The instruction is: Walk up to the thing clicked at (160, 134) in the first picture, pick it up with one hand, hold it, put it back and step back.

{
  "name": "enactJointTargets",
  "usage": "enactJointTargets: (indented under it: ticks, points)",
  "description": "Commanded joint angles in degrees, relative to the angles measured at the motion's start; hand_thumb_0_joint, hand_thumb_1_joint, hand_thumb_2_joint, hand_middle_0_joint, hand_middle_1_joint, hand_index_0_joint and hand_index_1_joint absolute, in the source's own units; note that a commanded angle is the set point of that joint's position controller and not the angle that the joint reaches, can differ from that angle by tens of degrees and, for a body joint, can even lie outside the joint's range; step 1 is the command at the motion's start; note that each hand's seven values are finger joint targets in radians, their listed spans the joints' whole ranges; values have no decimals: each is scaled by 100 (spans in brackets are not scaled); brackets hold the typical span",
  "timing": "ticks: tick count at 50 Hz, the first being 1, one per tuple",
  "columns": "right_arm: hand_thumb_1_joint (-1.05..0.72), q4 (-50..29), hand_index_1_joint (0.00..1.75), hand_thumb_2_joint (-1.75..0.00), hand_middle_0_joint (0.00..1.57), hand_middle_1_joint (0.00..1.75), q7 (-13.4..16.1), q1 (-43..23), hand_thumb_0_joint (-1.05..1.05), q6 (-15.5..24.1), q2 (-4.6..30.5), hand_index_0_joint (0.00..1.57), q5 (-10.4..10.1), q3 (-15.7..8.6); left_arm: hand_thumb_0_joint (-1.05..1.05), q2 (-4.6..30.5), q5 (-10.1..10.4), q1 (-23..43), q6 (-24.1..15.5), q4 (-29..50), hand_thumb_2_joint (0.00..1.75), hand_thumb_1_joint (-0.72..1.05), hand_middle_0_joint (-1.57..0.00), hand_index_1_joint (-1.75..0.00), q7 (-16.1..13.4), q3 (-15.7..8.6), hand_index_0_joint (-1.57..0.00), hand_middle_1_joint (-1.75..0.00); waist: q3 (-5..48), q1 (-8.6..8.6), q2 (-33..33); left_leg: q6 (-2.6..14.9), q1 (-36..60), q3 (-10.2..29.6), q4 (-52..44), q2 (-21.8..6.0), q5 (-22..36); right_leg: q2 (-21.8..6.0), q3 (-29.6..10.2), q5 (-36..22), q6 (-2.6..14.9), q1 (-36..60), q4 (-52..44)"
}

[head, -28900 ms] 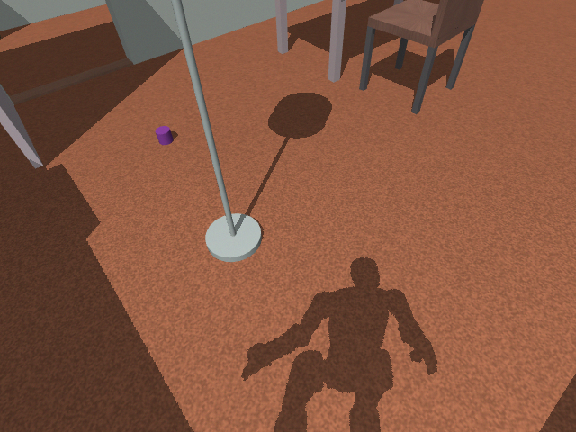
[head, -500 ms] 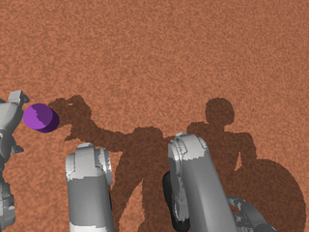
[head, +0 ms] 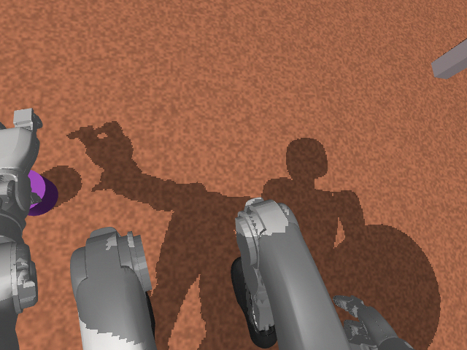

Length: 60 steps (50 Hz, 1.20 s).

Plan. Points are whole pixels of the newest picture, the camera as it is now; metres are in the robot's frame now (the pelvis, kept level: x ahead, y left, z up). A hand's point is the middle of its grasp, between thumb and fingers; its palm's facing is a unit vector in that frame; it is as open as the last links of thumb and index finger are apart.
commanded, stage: approach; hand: left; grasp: from above
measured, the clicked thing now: (29, 193) +0.43 +0.33 -0.28
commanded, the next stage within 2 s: close in in 0.08 s
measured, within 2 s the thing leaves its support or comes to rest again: neither
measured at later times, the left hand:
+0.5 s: hand (10, 211) +0.38 +0.34 -0.21, palm faces -0.46 -0.15 -0.88, open 14.1 cm
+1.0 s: hand (26, 196) +0.41 +0.32 -0.24, palm faces -0.48 -0.17 -0.86, open 14.1 cm
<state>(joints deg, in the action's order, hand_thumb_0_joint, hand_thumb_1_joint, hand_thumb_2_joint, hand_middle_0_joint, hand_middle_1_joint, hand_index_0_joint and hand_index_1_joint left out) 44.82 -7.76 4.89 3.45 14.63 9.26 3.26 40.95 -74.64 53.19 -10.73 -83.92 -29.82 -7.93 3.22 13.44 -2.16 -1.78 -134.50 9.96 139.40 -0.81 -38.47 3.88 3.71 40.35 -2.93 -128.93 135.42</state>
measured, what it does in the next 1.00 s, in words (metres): stands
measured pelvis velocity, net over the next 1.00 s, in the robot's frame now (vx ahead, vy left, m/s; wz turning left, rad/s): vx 0.00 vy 0.00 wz -0.06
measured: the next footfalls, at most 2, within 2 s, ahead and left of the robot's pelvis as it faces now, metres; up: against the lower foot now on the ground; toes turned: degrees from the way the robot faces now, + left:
none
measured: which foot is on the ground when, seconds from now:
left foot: down 0.00-1.00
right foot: down 0.00-1.00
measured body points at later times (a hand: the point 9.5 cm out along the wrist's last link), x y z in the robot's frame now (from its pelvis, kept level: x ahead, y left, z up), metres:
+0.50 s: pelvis +0.00 +0.00 -0.01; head +0.23 +0.11 +0.36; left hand +0.40 +0.34 -0.16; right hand +0.10 -0.27 -0.11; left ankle +0.08 +0.14 -0.29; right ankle +0.10 -0.13 -0.29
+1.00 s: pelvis +0.00 +0.00 -0.02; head +0.26 +0.10 +0.34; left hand +0.43 +0.33 -0.19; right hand +0.06 -0.25 -0.12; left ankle +0.08 +0.13 -0.29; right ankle +0.10 -0.13 -0.29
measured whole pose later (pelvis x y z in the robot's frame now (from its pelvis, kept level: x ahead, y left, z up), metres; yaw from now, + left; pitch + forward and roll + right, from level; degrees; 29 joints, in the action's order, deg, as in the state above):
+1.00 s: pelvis +0.00 +0.00 -0.02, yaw -3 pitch +29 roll -11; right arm 44.2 -11.4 4.4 6.9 14.9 14.4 10.6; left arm 50.3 -71.3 50.0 -15.2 -92.1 -30.5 -11.5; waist -4.3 15.7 -4.7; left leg -1.8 -135.4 13.6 145.4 -0.8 -40.0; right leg 5.2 6.3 40.5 -4.1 -128.8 138.7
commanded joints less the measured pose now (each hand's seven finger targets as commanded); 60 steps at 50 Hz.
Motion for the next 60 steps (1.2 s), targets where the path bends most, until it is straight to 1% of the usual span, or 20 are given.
enactJointTargets:
  ticks: [1,7,11,15,19,24,28,34,37,40,41,42,43,44,46,52,55,56,57,60]
  points:
    - [-91,-166,30,-90,20,30,39,1085,0,2,1446,20,-63,-335,0,1895,328,1247,449,377,100,-56,-7,-104,71,-242,-7,-104,3769,-287,1654,414,2867,-844,-1394,47,877,28,458,-1393,435,2006,-1550]
    - [-90,-349,30,-90,20,30,14,1067,0,-90,1395,20,-138,-320,0,1843,760,317,251,359,97,-54,-6,-105,943,-97,-8,-107,3476,-372,919,475,2391,-773,-1416,90,896,69,450,-1361,384,2606,-1608]
    - [-90,-357,30,-89,20,30,28,1078,0,-163,1482,20,-109,-290,0,1956,836,527,-445,928,94,-52,-6,-103,1116,-168,-9,-106,3303,-304,963,415,2408,-655,-1338,91,736,81,527,-1158,419,2376,-1543]
    - [-90,-238,30,-90,20,30,13,1184,0,-161,1512,20,-6,-250,0,1927,578,1098,-1155,1367,94,-52,-6,-104,737,-184,-9,-107,3400,-113,1503,299,2919,-580,-1192,41,874,109,599,-1240,447,2064,-1416]
    - [-89,-117,30,-90,20,30,25,1045,0,-121,1584,20,130,-236,0,1825,260,1113,-1438,975,98,-53,-6,-100,67,-158,-6,-100,3256,1,1770,219,3169,-507,-1129,-1,819,106,732,-1105,464,1548,-1229]
    - [-89,31,30,-90,20,30,-9,849,0,12,1670,20,339,-223,0,1871,-230,1334,-1203,354,100,-54,-6,-99,-691,-226,-5,-98,3175,74,2267,154,3520,-492,-1222,2,709,92,901,-966,445,1020,-967]
    - [-89,101,30,-90,20,30,-83,698,0,156,1707,20,461,-164,0,2067,-332,1549,-732,-22,101,-53,-6,-99,-1024,-280,-5,-98,3207,145,2360,168,3366,-534,-1066,-3,752,106,887,-1106,437,1031,-883]
    - [-89,46,30,-90,20,30,-220,623,0,347,1701,20,533,7,0,2132,-103,1525,-166,-507,98,-52,-6,-99,-955,-238,-6,-99,3036,229,2243,254,2919,-564,-889,-17,679,135,879,-1189,407,1212,-869]
    - [-89,-40,30,-90,20,30,-247,638,0,396,1772,20,527,19,0,2397,79,1119,-44,-538,96,-50,-6,-100,-760,-482,-7,-101,3228,96,2102,277,2869,-537,-839,-23,877,155,877,-1379,417,1510,-872]
    - [-89,-164,30,-90,20,30,-284,564,0,417,1663,20,512,91,0,2055,292,1006,-48,-506,95,-51,-6,-101,-496,-201,-7,-102,3114,121,2036,281,2735,-490,-871,-29,855,182,895,-1368,433,1582,-899]
    - [-89,-128,30,-90,20,30,-285,670,0,428,1728,20,528,76,0,2299,342,985,-78,-413,95,-51,-5,-101,-426,-338,-6,-102,3162,180,1953,303,2718,-479,-804,-35,937,187,878,-1483,417,1774,-931]
    - [-89,-166,30,-90,20,30,-274,690,0,404,1748,20,498,80,0,2388,372,842,-109,-343,96,-52,-6,-100,-373,-423,-6,-101,3306,69,1905,306,2725,-465,-837,-36,1001,199,855,-1532,423,1918,-946]
    - [-89,-212,30,-90,20,30,-276,671,0,412,1687,20,486,128,0,2183,406,865,-158,-226,98,-54,-6,-100,-311,-278,-6,-100,3335,101,1936,290,2824,-476,-801,-33,1147,189,872,-1675,411,1953,-906]
    - [-89,-166,30,-90,20,30,-275,705,0,382,1736,20,492,127,0,2334,463,783,-224,-215,95,-51,-6,-100,-295,-399,-7,-102,3400,90,1939,301,2819,-442,-793,-57,1175,212,878,-1709,401,2047,-922]
    - [-89,-147,30,-90,20,30,-297,855,0,387,1781,20,488,153,0,2388,462,871,-355,-209,97,-53,-6,-100,-252,-421,-6,-101,3198,209,1870,288,2747,-403,-778,-58,1172,195,922,-1711,407,2016,-876]
    - [-89,-151,30,-90,20,30,-301,920,0,337,1833,20,553,301,0,2662,255,890,-831,-266,101,-56,-6,-98,-444,-608,-5,-97,2965,253,1884,266,2640,-335,-765,-77,924,238,998,-1466,405,1971,-920]
    - [-89,-167,30,-90,20,30,-322,840,0,392,1844,20,620,328,0,2357,123,1067,-943,-295,103,-56,-7,-98,-593,-317,-5,-96,2879,354,2074,235,2774,-350,-733,-81,875,258,997,-1436,408,1864,-916]
    - [-88,-112,30,-90,20,30,-323,866,0,413,1870,20,652,328,0,2510,93,998,-942,-442,101,-54,-6,-98,-673,-439,-5,-97,2915,352,1947,243,2772,-327,-704,-90,870,265,1015,-1446,399,1868,-917]
    - [-89,-122,30,-90,20,30,-337,809,0,454,1868,20,665,344,0,2384,31,993,-923,-591,102,-55,-7,-98,-724,-277,-5,-97,2747,373,1965,229,2755,-343,-699,-88,774,262,1026,-1341,402,1725,-888]
    - [-88,-74,30,-90,20,30,-361,722,0,524,1913,20,713,358,0,2468,-43,1055,-861,-638,100,-53,-7,-99,-942,-283,-6,-98,2675,338,2075,211,2719,-315,-775,-102,617,280,1039,-1161,425,1645,-900]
